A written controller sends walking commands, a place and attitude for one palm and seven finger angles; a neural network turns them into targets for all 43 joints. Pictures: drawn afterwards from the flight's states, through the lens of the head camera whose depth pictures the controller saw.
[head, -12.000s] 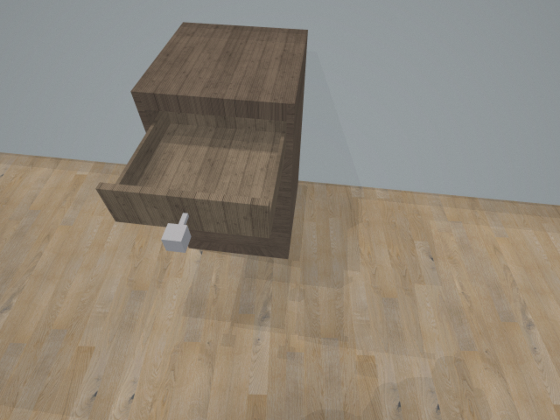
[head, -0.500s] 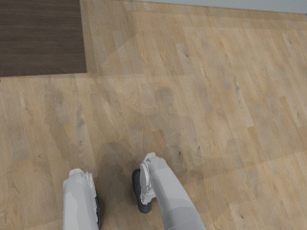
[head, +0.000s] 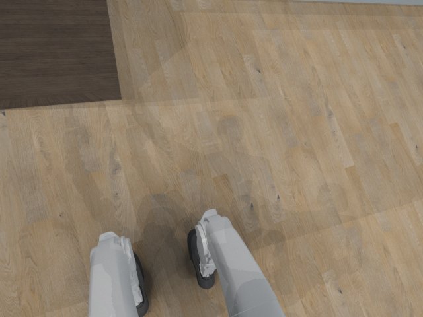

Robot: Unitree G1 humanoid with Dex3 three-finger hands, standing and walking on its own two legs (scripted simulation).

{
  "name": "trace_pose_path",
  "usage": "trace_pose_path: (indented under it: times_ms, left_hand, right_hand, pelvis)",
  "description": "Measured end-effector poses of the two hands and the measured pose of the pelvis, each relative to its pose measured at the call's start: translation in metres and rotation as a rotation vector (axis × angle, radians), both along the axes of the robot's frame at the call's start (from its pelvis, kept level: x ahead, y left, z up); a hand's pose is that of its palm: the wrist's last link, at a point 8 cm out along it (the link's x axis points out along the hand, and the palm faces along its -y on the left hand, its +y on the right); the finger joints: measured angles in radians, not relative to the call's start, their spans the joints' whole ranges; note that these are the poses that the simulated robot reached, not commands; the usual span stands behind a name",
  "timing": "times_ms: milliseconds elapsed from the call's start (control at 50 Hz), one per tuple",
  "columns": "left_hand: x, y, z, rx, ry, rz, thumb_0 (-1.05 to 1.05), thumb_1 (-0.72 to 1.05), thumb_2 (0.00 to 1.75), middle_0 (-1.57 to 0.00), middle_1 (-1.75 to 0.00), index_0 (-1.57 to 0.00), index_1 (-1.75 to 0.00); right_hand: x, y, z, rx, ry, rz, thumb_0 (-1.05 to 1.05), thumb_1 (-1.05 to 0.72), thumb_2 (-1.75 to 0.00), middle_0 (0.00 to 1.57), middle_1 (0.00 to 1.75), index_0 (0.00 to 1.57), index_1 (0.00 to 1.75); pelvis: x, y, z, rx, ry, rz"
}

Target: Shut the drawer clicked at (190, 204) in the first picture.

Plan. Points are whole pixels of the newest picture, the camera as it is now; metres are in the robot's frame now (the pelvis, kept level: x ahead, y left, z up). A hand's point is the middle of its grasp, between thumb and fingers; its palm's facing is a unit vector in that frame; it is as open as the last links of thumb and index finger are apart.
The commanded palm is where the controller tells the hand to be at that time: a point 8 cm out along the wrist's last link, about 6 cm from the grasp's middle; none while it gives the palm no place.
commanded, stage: pull the fist back off the drawer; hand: left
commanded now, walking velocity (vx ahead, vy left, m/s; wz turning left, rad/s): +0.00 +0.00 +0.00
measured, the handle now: out of the picture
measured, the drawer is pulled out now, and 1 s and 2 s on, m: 0.00 0.00 0.00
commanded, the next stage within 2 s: draw the hand back to the body in 0.20 s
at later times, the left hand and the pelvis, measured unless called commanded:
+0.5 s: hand out of the picture +0.54 +0.24 +0.09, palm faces +0.02 -1.00 -0.08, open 3.3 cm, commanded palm +0.50 +0.27 +0.12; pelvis +0.05 +0.00 +0.06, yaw +3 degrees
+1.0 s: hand out of the picture +0.37 +0.25 +0.21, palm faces +0.28 -0.92 -0.27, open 3.3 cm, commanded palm +0.33 +0.29 +0.25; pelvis +0.09 -0.01 +0.17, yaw +7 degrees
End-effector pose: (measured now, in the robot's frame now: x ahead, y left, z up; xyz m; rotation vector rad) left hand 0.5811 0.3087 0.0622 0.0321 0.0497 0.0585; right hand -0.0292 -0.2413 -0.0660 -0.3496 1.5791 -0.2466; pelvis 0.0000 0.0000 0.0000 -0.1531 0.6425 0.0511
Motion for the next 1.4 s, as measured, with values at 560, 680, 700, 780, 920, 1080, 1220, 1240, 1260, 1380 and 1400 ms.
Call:
trace_pose_path:
  times_ms: [560, 680, 700, 780, 920, 1080, 1220, 1240, 1260, 1380, 1400]
  left_hand:
    - [-0.092, -0.013, 0.049, 0.031, 0.041, -0.017, 0.02, 0.91, 0.9, -1.4, -1.6, -1.39, -1.6]
    - [-0.137, -0.008, 0.096, 0.026, 0.002, 0.043, 0.02, 0.9, 0.9, -1.4, -1.6, -1.4, -1.6]
    - [-0.142, -0.008, 0.103, 0.027, -0.004, 0.041, 0.02, 0.9, 0.9, -1.4, -1.6, -1.4, -1.6]
    - [-0.164, -0.012, 0.122, 0.02, -0.011, 0.011, 0.02, 0.91, 0.9, -1.4, -1.6, -1.4, -1.6]
    - [-0.212, -0.016, 0.151, 0.168, 0.087, 0.132, 0.02, 0.9, 0.9, -1.4, -1.6, -1.4, -1.6]
    - [-0.265, -0.012, 0.195, 0.251, 0.102, 0.329, 0.02, 0.9, 0.9, -1.4, -1.6, -1.4, -1.6]
    - [-0.299, -0.016, 0.236, 0.284, 0.024, 0.378, 0.02, 0.9, 0.9, -1.4, -1.6, -1.4, -1.6]
    - [-0.304, -0.017, 0.241, 0.29, 0.013, 0.381, 0.02, 0.9, 0.9, -1.4, -1.6, -1.4, -1.6]
    - [-0.309, -0.018, 0.246, 0.296, 0.004, 0.384, 0.02, 0.9, 0.9, -1.4, -1.6, -1.4, -1.6]
    - [-0.344, -0.022, 0.274, 0.357, -0.047, 0.413, 0.02, 0.9, 0.9, -1.4, -1.6, -1.4, -1.6]
    - [-0.349, -0.022, 0.279, 0.369, -0.057, 0.419, 0.02, 0.9, 0.9, -1.4, -1.6, -1.4, -1.6]
  right_hand:
    - [0.163, -0.007, 0.048, 0.128, -0.272, 0.099, 0.01, -0.91, -0.9, 0.2, 0.3, 0.2, 0.3]
    - [0.207, 0.0, 0.078, 0.157, -0.417, 0.163, 0.01, -0.91, -0.9, 0.2, 0.3, 0.2, 0.3]
    - [0.215, 0.0, 0.082, 0.158, -0.439, 0.172, 0.01, -0.91, -0.9, 0.2, 0.3, 0.2, 0.3]
    - [0.24, -0.001, 0.1, 0.159, -0.529, 0.199, 0.01, -0.91, -0.9, 0.2, 0.3, 0.2, 0.3]
    - [0.276, 0.003, 0.133, 0.152, -0.663, 0.19, 0.01, -0.91, -0.9, 0.2, 0.3, 0.2, 0.3]
    - [0.311, 0.025, 0.165, 0.184, -0.786, 0.247, 0.01, -0.91, -0.9, 0.2, 0.3, 0.2, 0.3]
    - [0.333, 0.044, 0.182, 0.242, -0.865, 0.307, 0.01, -0.91, -0.9, 0.2, 0.3, 0.2, 0.3]
    - [0.335, 0.045, 0.184, 0.249, -0.875, 0.313, 0.01, -0.91, -0.9, 0.2, 0.3, 0.2, 0.3]
    - [0.336, 0.047, 0.186, 0.256, -0.883, 0.318, 0.01, -0.91, -0.9, 0.2, 0.3, 0.2, 0.3]
    - [0.341, 0.05, 0.191, 0.282, -0.91, 0.345, 0.01, -0.91, -0.9, 0.2, 0.3, 0.2, 0.3]
    - [0.341, 0.05, 0.191, 0.284, -0.911, 0.349, 0.01, -0.91, -0.9, 0.2, 0.3, 0.2, 0.3]
  pelvis:
    - [0.06, -0.004, 0.085, 0.065, -0.118, 0.033]
    - [0.073, -0.007, 0.113, 0.089, -0.213, 0.057]
    - [0.075, -0.008, 0.117, 0.093, -0.23, 0.062]
    - [0.079, -0.008, 0.128, 0.105, -0.293, 0.073]
    - [0.084, -0.007, 0.152, 0.138, -0.403, 0.063]
    - [0.091, -0.006, 0.176, 0.167, -0.525, 0.074]
    - [0.096, -0.008, 0.189, 0.182, -0.604, 0.081]
    - [0.097, -0.008, 0.19, 0.183, -0.612, 0.081]
    - [0.098, -0.008, 0.192, 0.184, -0.62, 0.081]
    - [0.101, -0.011, 0.196, 0.188, -0.653, 0.084]
    - [0.101, -0.011, 0.196, 0.189, -0.656, 0.085]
